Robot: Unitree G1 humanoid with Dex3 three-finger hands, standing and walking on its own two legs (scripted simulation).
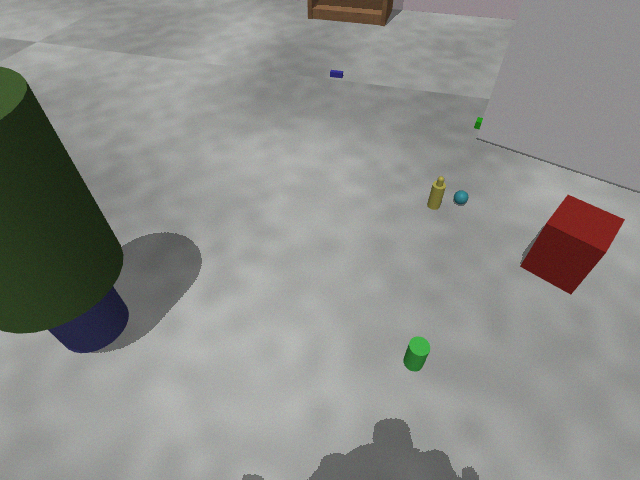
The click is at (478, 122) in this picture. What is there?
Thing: small box
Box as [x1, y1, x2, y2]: [474, 117, 482, 128]
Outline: 482,118 477,118 474,126 475,128 479,128
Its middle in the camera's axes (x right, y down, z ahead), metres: +0.94 -0.65 +2.25
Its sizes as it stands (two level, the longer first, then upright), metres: 0.066 0.055 0.043
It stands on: the floor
